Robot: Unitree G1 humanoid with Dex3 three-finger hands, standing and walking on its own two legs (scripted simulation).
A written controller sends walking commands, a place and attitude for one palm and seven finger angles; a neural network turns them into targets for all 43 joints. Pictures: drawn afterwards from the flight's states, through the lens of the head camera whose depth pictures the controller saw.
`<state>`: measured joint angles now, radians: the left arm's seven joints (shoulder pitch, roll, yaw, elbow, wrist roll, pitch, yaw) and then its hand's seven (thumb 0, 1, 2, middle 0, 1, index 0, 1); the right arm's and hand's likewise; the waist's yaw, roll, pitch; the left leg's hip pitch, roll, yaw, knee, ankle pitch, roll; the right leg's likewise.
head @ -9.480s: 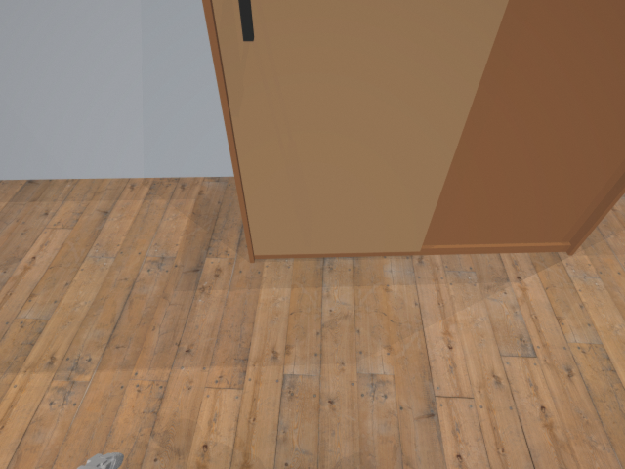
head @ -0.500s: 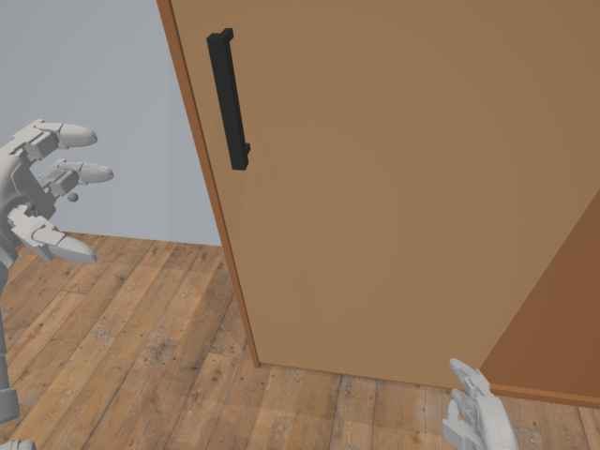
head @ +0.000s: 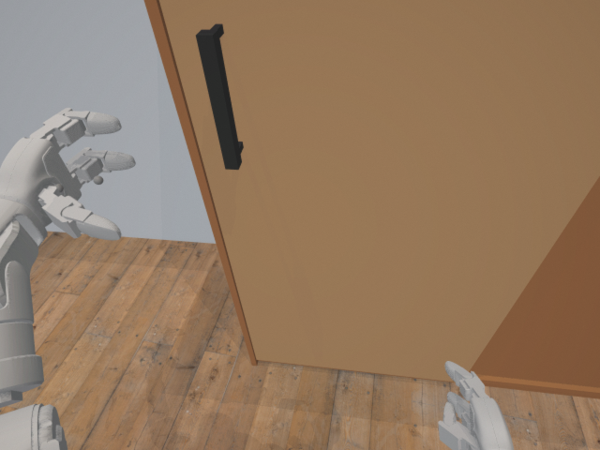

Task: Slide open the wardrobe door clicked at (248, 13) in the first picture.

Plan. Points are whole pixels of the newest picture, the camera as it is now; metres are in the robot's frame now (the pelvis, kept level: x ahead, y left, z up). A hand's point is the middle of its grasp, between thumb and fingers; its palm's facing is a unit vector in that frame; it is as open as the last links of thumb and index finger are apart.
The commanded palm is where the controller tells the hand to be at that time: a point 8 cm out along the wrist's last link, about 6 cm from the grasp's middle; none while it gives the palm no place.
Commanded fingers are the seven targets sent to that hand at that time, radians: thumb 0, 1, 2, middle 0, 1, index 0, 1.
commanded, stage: move the hooked fingers beside the handle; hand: left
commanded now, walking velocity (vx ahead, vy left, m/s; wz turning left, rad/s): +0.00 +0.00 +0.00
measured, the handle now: (226, 101) +0.54 +0.17 +0.23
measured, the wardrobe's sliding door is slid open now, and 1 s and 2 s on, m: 0.00 0.00 0.00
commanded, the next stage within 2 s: none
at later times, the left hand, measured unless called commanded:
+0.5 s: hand (120, 159) +0.37 +0.26 +0.24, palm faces +0.03 -1.00 -0.06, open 14.0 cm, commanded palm +0.34 +0.30 +0.24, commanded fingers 0.00 -0.50 0.30 -0.30 -1.20 -0.30 -1.20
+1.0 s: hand (143, 139) +0.42 +0.25 +0.23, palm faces +0.02 -1.00 -0.04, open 14.0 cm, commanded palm +0.40 +0.30 +0.23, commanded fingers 0.00 -0.50 0.30 -0.30 -1.20 -0.30 -1.20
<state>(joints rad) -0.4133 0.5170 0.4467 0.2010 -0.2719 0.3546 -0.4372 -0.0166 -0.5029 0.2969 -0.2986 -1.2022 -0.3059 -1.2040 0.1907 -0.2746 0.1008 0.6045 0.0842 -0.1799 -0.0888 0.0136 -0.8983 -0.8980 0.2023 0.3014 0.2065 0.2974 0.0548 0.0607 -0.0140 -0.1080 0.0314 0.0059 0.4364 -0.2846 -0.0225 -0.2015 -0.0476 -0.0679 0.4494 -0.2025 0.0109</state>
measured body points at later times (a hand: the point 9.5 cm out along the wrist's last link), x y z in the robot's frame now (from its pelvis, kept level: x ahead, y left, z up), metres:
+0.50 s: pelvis +0.00 +0.00 +0.00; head -0.01 -0.02 +0.45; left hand +0.36 +0.31 +0.24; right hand +0.18 -0.23 -0.08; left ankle -0.03 +0.14 -0.74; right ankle +0.03 -0.13 -0.74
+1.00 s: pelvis +0.00 +0.01 +0.00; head +0.01 -0.01 +0.45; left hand +0.41 +0.31 +0.24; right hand +0.14 -0.25 -0.09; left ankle -0.03 +0.14 -0.74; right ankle +0.03 -0.13 -0.74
